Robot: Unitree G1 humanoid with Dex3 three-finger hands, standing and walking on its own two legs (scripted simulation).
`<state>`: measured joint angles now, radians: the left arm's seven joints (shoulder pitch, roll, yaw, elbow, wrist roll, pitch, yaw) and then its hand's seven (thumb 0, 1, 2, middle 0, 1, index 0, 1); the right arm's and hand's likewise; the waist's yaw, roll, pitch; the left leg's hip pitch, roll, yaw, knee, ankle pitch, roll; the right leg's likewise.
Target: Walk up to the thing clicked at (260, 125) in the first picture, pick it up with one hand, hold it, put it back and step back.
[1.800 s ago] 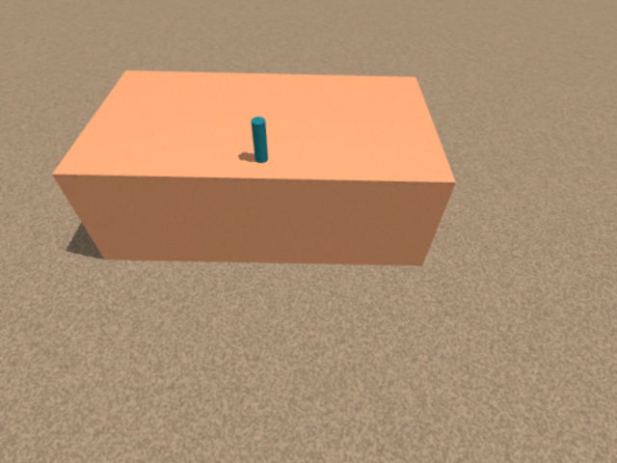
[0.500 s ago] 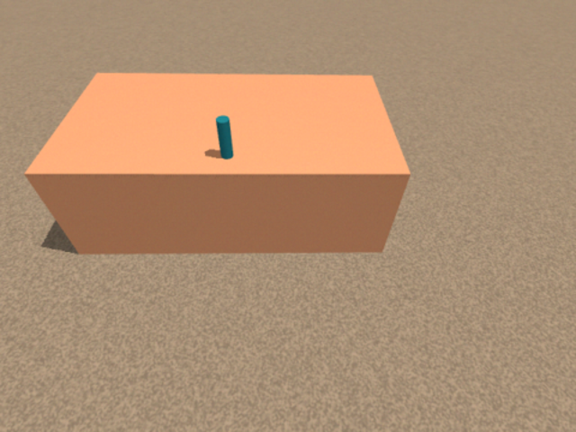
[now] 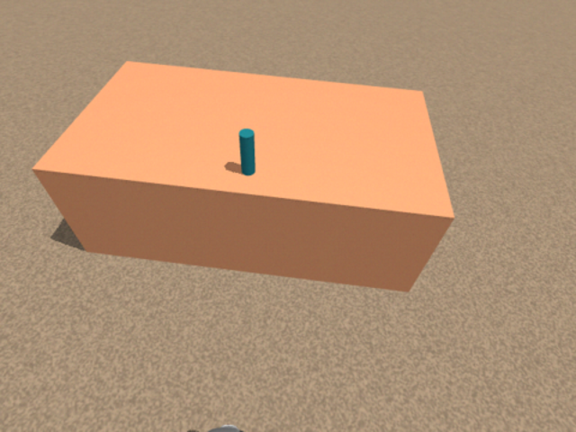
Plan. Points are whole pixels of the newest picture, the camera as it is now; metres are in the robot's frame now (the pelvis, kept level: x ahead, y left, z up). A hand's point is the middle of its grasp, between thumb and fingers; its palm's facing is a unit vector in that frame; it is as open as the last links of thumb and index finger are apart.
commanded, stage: walk up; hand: left
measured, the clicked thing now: (247, 153) +0.92 +0.18 -0.24
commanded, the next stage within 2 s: none
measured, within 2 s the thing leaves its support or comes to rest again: neither
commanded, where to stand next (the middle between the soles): +0.50 -0.01 m, yaw -3 degrees
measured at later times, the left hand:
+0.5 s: hand (148, 349) +0.27 +0.24 -0.11, palm faces -0.03 -0.89 -0.45, open 7.4 cm
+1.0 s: hand (170, 271) +0.43 +0.26 -0.14, palm faces -0.08 -0.93 -0.36, open 7.4 cm
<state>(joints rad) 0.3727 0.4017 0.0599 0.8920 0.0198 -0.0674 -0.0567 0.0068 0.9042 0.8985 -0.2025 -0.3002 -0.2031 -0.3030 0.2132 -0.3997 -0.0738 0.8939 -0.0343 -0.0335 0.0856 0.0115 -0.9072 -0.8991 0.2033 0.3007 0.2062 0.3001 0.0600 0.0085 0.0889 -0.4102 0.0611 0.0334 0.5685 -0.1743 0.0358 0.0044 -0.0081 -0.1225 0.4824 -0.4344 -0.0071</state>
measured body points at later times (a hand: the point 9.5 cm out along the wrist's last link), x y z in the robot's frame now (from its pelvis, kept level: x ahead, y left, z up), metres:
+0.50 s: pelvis +0.20 -0.05 -0.01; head +0.21 -0.08 +0.44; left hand +0.27 +0.29 -0.08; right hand +0.25 -0.37 -0.14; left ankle +0.16 +0.10 -0.67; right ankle +0.25 -0.16 -0.73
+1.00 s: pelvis +0.37 -0.02 +0.01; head +0.39 +0.00 +0.45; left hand +0.43 +0.31 -0.11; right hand +0.45 -0.33 -0.09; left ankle +0.40 +0.10 -0.73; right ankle +0.40 -0.16 -0.68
